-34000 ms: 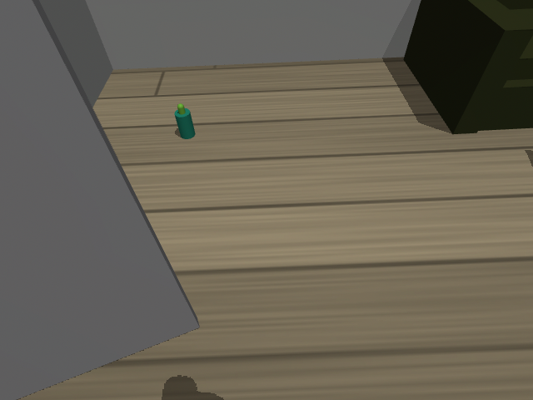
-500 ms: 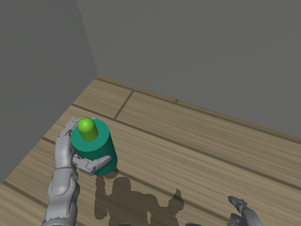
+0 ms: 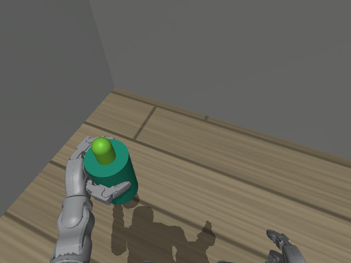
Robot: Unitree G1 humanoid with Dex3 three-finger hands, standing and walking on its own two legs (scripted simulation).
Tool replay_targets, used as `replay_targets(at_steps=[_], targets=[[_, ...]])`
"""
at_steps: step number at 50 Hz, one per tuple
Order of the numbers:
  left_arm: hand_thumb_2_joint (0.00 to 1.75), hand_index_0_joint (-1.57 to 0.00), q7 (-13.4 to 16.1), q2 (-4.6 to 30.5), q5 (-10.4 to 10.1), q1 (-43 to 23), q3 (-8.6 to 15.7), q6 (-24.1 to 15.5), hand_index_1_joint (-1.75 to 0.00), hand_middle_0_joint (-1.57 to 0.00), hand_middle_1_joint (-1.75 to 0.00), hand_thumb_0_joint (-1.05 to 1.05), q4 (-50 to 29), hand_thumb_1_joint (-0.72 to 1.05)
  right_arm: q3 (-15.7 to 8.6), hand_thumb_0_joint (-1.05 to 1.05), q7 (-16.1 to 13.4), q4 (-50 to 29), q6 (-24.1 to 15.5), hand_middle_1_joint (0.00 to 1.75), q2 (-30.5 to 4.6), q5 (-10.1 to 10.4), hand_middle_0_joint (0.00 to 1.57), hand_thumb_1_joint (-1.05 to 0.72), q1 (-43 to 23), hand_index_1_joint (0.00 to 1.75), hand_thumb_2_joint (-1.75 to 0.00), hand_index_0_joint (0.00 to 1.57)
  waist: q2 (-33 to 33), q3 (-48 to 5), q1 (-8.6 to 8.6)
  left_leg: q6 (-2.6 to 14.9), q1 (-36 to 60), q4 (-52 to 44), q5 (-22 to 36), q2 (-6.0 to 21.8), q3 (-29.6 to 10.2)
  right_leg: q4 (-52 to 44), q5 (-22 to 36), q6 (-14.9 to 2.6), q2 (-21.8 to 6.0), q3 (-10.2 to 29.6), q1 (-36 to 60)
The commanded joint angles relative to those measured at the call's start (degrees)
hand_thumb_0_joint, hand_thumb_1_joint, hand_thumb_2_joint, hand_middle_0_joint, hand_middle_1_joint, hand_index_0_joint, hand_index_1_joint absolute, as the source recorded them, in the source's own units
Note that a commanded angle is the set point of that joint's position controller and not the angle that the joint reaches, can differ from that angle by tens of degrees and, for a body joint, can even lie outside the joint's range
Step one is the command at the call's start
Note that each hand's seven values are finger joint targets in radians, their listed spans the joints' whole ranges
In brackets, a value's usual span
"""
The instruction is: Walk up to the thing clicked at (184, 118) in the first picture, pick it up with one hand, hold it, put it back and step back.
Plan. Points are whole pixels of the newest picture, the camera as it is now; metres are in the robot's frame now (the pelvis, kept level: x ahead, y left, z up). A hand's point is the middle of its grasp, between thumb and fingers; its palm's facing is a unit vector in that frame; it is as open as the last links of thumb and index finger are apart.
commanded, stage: hold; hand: left
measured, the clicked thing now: (112, 168) +0.32 +0.16 +0.03
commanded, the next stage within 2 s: crouch in 1.34 s
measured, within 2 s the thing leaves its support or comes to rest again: neither
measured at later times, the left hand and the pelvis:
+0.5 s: hand (108, 169) +0.32 +0.17 +0.04, palm faces +0.13 -0.99 -0.01, open 11.8 cm; pelvis +0.00 +0.00 +0.00, yaw +0 degrees
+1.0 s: hand (106, 170) +0.32 +0.17 +0.04, palm faces +0.14 -0.99 -0.02, open 11.8 cm; pelvis -0.01 +0.00 +0.00, yaw +0 degrees
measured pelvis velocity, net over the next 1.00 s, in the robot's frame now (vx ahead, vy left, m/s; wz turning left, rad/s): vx -0.01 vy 0.00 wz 0.00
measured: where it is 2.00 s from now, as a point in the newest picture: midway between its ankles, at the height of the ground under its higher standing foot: outside the picture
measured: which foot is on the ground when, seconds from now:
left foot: down 0.00-1.00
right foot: down 0.00-1.00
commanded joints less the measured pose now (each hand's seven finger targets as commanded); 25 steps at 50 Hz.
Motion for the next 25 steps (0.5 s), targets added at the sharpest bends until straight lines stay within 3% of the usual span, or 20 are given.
replay_targets(at_steps=[1,2,5,8,11,13,14,15,17,19,21,22,25], targets=[[1.14,-1.18,0.4,6.2,-1.8,-18.2,3.4,-6.7,-1.32,-1.16,-1.32,0.00,-16.1,-0.01,-2.9,0.00,-0.3,-6.6,-2.3,0.30,-7.6,0.1,0.20,-0.92,-1.8,0.30,-0.91,0.20,2.0,-17.0,-0.39,0.90,8.2,-6.2,17.5,-2.0,0.8,-4.6,18.6,-1.58,2.1,-1.1,6.6],[1.13,-1.17,0.5,7.4,-1.7,-19.4,4.4,-6.8,-1.31,-1.16,-1.31,0.00,-16.5,0.00,-3.2,0.00,-0.2,-6.5,-2.3,0.30,-7.9,0.1,0.20,-0.92,-1.3,0.30,-0.91,0.20,2.5,-17.8,-0.27,0.86,8.5,-6.2,17.9,-1.8,0.6,-4.4,18.6,-1.72,2.1,-1.2,6.2],[1.13,-1.18,-0.2,6.5,-1.5,-18.7,2.9,-7.1,-1.32,-1.16,-1.32,0.00,-16.3,0.02,-3.0,0.00,-0.3,-6.8,-2.2,0.30,-7.9,0.2,0.20,-0.92,-1.7,0.30,-0.91,0.20,3.1,-16.6,-0.69,0.85,8.9,-6.5,17.1,-2.0,0.7,-4.7,17.8,-1.68,2.0,-1.1,5.3],[1.13,-1.16,-0.1,7.8,-1.7,-18.7,4.1,-7.7,-1.30,-1.14,-1.30,0.00,-18.6,0.02,-3.0,0.00,-0.2,-6.8,-2.2,0.30,-7.7,0.2,0.20,-0.92,-1.5,0.30,-0.91,0.20,3.5,-19.9,0.20,0.94,9.5,-6.0,17.3,-2.2,1.0,-4.7,18.7,-1.65,1.8,-0.7,7.1],[1.13,-1.17,-0.1,6.3,-2.0,-19.8,2.6,-7.8,-1.31,-1.15,-1.31,0.00,-19.0,0.00,-2.9,0.00,-0.3,-7.1,-2.5,0.30,-7.7,0.1,0.20,-0.93,-1.8,0.30,-0.91,0.20,2.9,-19.6,-0.74,0.88,9.7,-6.0,16.8,-2.2,0.8,-4.6,18.2,-1.59,1.9,-0.8,6.6],[1.13,-1.16,0.1,7.2,-1.9,-19.2,3.4,-7.5,-1.31,-1.15,-1.30,0.00,-18.7,0.01,-2.9,0.00,-0.5,-6.8,-2.5,0.30,-7.8,0.2,0.20,-0.93,-1.4,0.30,-0.91,0.20,2.4,-20.8,-0.57,1.07,10.0,-5.8,17.6,-2.3,0.9,-4.9,19.4,-1.46,1.8,-0.7,7.8],[1.12,-1.16,0.0,7.3,-2.0,-21.0,3.1,-7.7,-1.30,-1.15,-1.30,0.00,-19.9,0.00,-2.8,0.00,-0.5,-7.1,-2.6,0.30,-7.8,0.2,0.20,-0.93,-2.0,0.30,-0.91,0.20,2.0,-18.8,-0.88,1.13,9.2,-6.1,16.0,-2.2,0.8,-5.2,18.0,-1.45,1.9,-0.7,6.7],[1.13,-1.15,0.1,7.6,-2.0,-20.2,3.4,-7.5,-1.30,-1.14,-1.30,0.00,-19.7,-0.03,-2.8,0.00,-0.5,-6.8,-2.6,0.30,-7.5,0.1,0.20,-0.92,-1.8,0.30,-0.91,0.20,2.6,-20.4,-0.57,1.11,9.5,-5.9,16.4,-2.3,0.8,-5.2,18.2,-1.46,1.8,-0.7,7.4],[1.14,-1.17,0.0,5.9,-2.0,-17.8,2.9,-6.8,-1.32,-1.16,-1.31,0.00,-15.9,-0.02,-2.8,0.00,-0.8,-6.8,-2.6,0.30,-7.7,0.3,0.20,-0.92,-2.3,0.30,-0.91,0.20,0.6,-17.0,-0.88,1.28,8.6,-6.7,14.3,-2.2,0.8,-5.7,16.4,-1.34,1.8,-0.9,6.2],[1.13,-1.16,0.2,8.3,-1.9,-19.1,4.7,-7.1,-1.30,-1.14,-1.30,0.00,-17.2,-0.01,-3.0,0.00,-0.7,-6.4,-2.3,0.30,-7.9,0.2,0.20,-0.92,-1.5,0.30,-0.91,0.20,2.0,-19.6,-0.23,1.17,9.2,-6.1,17.1,-2.2,0.9,-5.2,18.9,-1.42,1.8,-0.8,7.7],[1.14,-1.15,0.2,6.6,-1.6,-18.8,3.1,-6.6,-1.30,-1.14,-1.30,0.00,-15.9,0.02,-2.7,0.00,-0.8,-6.6,-2.1,0.30,-7.6,0.2,0.20,-0.92,-1.8,0.30,-0.91,0.20,1.1,-18.2,-0.57,1.27,9.0,-5.8,18.1,-2.3,1.1,-5.4,20.3,-1.26,1.7,-0.7,7.4],[1.15,-1.17,0.2,6.7,-1.5,-17.1,3.8,-6.3,-1.32,-1.16,-1.32,0.00,-14.0,0.02,-3.0,0.00,-0.9,-6.2,-2.0,0.30,-7.8,0.1,0.20,-0.92,-1.2,0.30,-0.91,0.20,0.7,-18.8,-0.60,1.31,9.2,-5.6,19.0,-2.2,1.1,-5.2,21.2,-1.23,1.7,-0.8,7.8],[1.16,-1.19,0.1,8.1,-1.4,-20.9,4.6,-6.7,-1.33,-1.17,-1.33,0.00,-14.7,0.03,-3.0,0.00,-0.6,-6.1,-2.0,0.30,-7.8,0.0,0.20,-0.92,-1.6,0.30,-0.91,0.20,2.1,-17.8,-0.30,1.19,8.6,-6.2,17.0,-2.2,1.0,-5.4,18.8,-1.46,1.7,-0.8,6.9]])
